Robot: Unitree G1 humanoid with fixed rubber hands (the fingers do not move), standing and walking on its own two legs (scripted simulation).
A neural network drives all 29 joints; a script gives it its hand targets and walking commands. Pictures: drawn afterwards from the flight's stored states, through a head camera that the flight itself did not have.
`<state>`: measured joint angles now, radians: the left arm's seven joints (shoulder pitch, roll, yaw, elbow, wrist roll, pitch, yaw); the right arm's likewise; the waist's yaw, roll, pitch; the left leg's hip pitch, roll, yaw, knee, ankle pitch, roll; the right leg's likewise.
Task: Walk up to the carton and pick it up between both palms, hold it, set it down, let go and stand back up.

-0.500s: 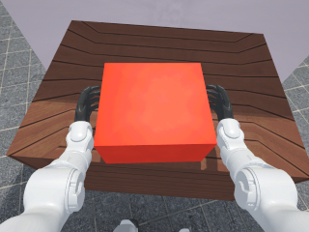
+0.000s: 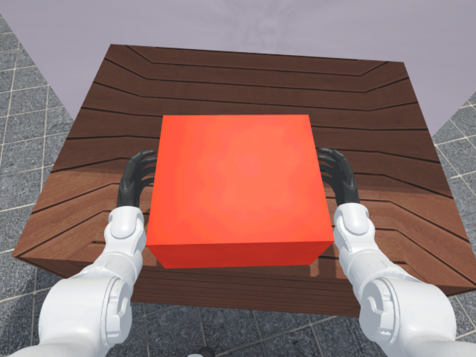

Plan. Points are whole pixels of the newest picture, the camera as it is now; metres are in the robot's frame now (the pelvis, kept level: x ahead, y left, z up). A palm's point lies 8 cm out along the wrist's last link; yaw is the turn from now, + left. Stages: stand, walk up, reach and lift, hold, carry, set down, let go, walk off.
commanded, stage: reach and lift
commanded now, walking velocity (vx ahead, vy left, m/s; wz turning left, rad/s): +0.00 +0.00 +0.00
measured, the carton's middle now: (237, 190) +0.42 +0.01 -0.05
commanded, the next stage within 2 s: none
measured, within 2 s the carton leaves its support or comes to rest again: leaves its support in 0.44 s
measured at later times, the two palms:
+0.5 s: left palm (138, 203) +0.37 +0.18 +0.00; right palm (359, 207) +0.36 -0.20 +0.01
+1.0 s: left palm (118, 182) +0.38 +0.19 +0.07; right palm (364, 180) +0.37 -0.18 +0.07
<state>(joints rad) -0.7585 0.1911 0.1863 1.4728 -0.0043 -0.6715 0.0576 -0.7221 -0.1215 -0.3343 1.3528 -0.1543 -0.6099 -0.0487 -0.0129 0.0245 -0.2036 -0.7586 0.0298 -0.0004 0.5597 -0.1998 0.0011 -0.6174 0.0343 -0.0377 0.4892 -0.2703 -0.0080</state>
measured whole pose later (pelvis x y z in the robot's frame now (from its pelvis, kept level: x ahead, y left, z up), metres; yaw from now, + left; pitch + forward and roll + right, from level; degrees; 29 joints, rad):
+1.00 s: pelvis +0.00 +0.00 +0.02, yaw +1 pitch +12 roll -1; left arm -0.59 0.21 -0.03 1.10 -0.20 -0.36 0.09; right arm -0.53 -0.16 0.01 0.94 0.18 -0.27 -0.11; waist -0.03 0.01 -0.21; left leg -0.46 0.01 -0.01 0.39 -0.14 0.00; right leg -0.33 0.01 -0.04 0.33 -0.22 -0.01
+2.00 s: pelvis -0.01 -0.01 +0.02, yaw -1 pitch -1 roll +0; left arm -0.39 0.08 0.23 0.21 0.12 0.41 -0.02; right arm -0.43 -0.17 -0.03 0.44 0.21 0.23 -0.11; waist -0.03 -0.04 -0.08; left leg -0.14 0.00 0.01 0.28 -0.12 0.00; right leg -0.04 0.02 0.01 0.26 -0.20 -0.01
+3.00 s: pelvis -0.02 -0.01 +0.02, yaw -1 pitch -2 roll +0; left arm -0.48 0.07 0.29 0.15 0.16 0.59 -0.05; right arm -0.56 -0.19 -0.03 0.46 0.24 0.37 -0.11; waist -0.04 -0.03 -0.09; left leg -0.13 0.01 0.00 0.27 -0.10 0.00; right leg -0.03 0.02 0.00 0.26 -0.18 -0.02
